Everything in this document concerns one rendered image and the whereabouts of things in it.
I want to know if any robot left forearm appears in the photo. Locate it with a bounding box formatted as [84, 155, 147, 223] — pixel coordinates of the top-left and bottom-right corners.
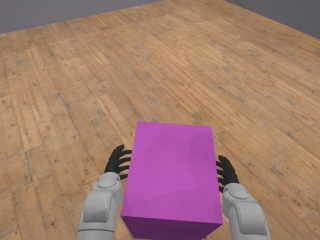
[76, 172, 122, 240]

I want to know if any carton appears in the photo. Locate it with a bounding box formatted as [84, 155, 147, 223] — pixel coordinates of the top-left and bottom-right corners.
[120, 121, 223, 240]

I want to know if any left robot hand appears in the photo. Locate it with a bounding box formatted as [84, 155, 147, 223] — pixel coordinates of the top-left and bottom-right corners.
[104, 144, 132, 180]

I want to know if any robot right forearm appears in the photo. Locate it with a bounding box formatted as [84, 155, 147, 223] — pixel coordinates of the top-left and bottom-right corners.
[222, 183, 271, 240]

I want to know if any right robot hand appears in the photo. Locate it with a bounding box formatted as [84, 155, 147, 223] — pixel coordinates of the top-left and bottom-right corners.
[215, 155, 240, 193]

